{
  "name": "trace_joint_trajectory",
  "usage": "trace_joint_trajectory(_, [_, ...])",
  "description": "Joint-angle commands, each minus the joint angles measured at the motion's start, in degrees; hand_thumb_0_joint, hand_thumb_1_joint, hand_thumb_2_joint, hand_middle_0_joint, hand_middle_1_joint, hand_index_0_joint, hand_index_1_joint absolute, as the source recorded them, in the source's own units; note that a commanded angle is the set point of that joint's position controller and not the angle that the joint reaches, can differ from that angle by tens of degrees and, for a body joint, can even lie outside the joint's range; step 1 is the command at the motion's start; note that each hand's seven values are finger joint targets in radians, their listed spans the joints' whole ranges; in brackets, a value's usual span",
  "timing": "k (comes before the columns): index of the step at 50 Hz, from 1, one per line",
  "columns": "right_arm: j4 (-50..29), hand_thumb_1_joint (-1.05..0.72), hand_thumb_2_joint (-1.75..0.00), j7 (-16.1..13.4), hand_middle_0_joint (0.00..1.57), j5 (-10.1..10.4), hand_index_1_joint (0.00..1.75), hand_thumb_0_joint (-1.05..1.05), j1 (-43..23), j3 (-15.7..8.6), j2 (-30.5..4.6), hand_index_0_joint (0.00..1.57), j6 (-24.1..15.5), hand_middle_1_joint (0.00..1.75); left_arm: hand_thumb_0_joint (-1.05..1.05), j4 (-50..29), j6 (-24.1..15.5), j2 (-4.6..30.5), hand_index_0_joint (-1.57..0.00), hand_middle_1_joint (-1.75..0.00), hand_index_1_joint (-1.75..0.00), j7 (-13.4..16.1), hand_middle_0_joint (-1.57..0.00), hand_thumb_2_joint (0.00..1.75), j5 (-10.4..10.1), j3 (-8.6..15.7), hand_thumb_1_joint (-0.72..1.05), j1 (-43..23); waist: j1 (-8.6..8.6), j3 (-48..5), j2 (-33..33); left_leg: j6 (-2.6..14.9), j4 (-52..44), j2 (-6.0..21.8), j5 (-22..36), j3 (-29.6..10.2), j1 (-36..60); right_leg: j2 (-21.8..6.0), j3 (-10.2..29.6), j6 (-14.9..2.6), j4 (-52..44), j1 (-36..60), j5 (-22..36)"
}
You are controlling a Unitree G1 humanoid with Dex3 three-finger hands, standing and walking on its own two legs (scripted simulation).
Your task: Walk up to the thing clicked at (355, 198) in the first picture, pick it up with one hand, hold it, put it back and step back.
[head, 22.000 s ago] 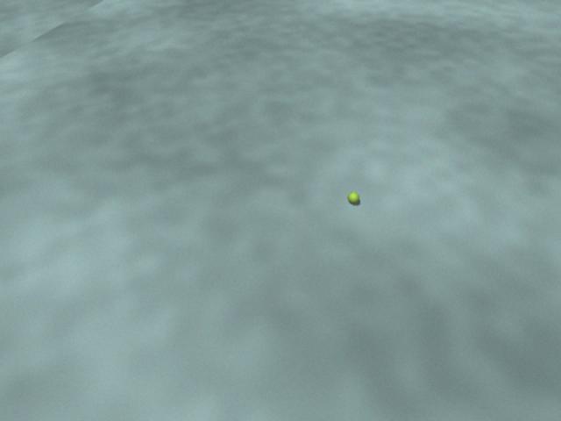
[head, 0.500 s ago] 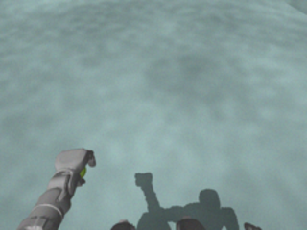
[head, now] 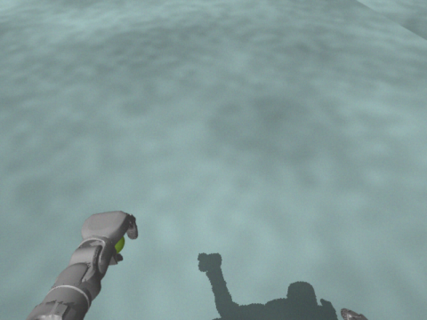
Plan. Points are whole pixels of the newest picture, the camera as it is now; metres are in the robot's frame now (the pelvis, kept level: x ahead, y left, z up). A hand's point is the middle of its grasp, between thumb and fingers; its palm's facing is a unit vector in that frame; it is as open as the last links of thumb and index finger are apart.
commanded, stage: hold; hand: left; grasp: from above
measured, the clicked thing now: (111, 242) +0.32 +0.24 -0.10
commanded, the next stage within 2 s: crouch in 1.64 s
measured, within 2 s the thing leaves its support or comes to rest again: neither
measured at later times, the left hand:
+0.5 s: hand (108, 244) +0.29 +0.22 -0.05, palm faces -0.46 -0.06 -0.89, open 6.9 cm
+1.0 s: hand (104, 248) +0.28 +0.22 -0.03, palm faces -0.46 -0.06 -0.89, open 7.0 cm
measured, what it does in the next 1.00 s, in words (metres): stands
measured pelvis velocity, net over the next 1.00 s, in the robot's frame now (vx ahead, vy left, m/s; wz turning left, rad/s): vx -0.01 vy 0.00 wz -0.01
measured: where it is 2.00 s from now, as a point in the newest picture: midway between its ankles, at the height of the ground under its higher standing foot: outside the picture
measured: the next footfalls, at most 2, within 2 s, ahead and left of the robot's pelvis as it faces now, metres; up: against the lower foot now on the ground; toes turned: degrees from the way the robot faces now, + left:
none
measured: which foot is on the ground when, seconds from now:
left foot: down 0.00-1.00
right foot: down 0.00-1.00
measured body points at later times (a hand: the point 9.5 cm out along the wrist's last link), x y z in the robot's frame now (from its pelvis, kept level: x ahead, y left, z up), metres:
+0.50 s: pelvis +0.00 +0.00 +0.01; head +0.02 -0.01 +0.46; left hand +0.31 +0.22 +0.00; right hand +0.11 -0.26 -0.11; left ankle +0.00 +0.12 -0.72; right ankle +0.02 -0.14 -0.72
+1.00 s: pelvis -0.01 +0.00 +0.02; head +0.00 -0.02 +0.47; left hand +0.30 +0.22 +0.02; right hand +0.13 -0.26 -0.10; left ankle +0.00 +0.12 -0.72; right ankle +0.02 -0.14 -0.72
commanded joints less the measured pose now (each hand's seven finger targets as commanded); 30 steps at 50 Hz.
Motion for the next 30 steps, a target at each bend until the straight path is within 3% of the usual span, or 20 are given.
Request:
trace_joint_trajectory(1, [-5.87, -0.89, -0.90, -0.69, 0.20, -0.20, 0.30, 0.00, 0.19, -2.91, -8.26, 0.20, -1.68, 0.30, 0.00, -10.67, -0.17, 11.65, -0.90, -0.54, -0.54, 1.81, -0.90, 0.64, -0.24, 5.02, 0.47, -17.99, -0.07, -15.66, 0.05, -0.05, -5.91, -2.36, 17.82, -0.77, 10.80, 3.08, -0.23, -1.90, -6.18, 6.88, 14.47])
trace_joint_trajectory(8, [-7.21, -0.89, -0.90, -0.66, 0.20, 0.01, 0.30, 0.00, -0.53, -3.05, -8.51, 0.20, -0.97, 0.30, 0.00, -13.16, -0.45, 12.98, -0.92, -0.55, -0.54, 0.08, -0.91, 0.64, -0.08, 5.47, 0.51, -17.65, 0.93, -15.97, 0.46, 0.00, -7.50, -2.44, 19.60, -0.39, 12.56, 3.03, -0.25, -1.96, -7.24, 9.53, 15.95])
trace_joint_trajectory(18, [-8.57, -0.90, -0.90, -0.62, 0.20, 0.20, 0.30, 0.00, -1.37, -2.83, -8.33, 0.20, -0.19, 0.30, 0.00, -15.84, -0.76, 12.66, -0.91, -0.56, -0.56, -1.62, -0.91, 0.67, 0.00, 5.45, 0.50, -17.21, 0.94, -14.18, -0.17, 0.48, -9.71, -2.48, 18.46, -0.14, 13.59, 2.84, 0.05, -1.91, -9.26, 10.97, 15.45])
trace_joint_trajectory(29, [-9.52, -0.90, -0.90, -0.71, 0.20, 0.36, 0.30, 0.00, -3.21, -2.27, -8.03, 0.20, 0.04, 0.30, 0.00, -17.97, -0.45, 12.90, -0.91, -0.60, -0.59, -2.90, -0.90, 0.67, -0.23, 5.75, 0.50, -17.03, 1.33, -12.04, -0.10, 0.62, -12.28, -2.34, 15.25, -0.13, 14.32, 2.82, -0.03, -1.92, -11.74, 11.90, 12.26])
trace_joint_trajectory(30, [-9.59, -0.90, -0.90, -0.79, 0.20, 0.42, 0.30, 0.00, -3.60, -2.25, -7.99, 0.20, 0.03, 0.30, 0.00, -18.38, -0.50, 12.83, -0.91, -0.59, -0.58, -3.02, -0.90, 0.68, -0.25, 5.59, 0.49, -16.72, 1.95, -11.77, -0.13, 0.57, -12.54, -2.46, 14.65, -0.11, 14.27, 2.79, -0.09, -1.97, -12.09, 12.14, 11.43])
